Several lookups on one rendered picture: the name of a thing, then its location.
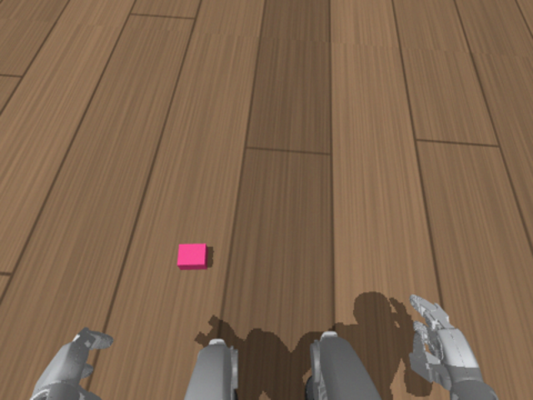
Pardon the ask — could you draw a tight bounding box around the right robot arm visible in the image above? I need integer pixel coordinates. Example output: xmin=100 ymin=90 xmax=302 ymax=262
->
xmin=450 ymin=380 xmax=499 ymax=400

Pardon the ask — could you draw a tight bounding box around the small box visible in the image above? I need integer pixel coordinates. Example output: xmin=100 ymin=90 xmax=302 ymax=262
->
xmin=177 ymin=243 xmax=208 ymax=270

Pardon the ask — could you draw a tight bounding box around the left robot arm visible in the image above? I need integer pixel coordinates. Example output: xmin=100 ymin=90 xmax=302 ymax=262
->
xmin=29 ymin=382 xmax=80 ymax=400

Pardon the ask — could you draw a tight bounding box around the right robot hand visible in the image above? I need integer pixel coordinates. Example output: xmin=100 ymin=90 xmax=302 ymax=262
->
xmin=409 ymin=294 xmax=484 ymax=391

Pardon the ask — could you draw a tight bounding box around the left robot hand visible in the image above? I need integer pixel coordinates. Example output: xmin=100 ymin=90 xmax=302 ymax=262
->
xmin=32 ymin=327 xmax=113 ymax=400

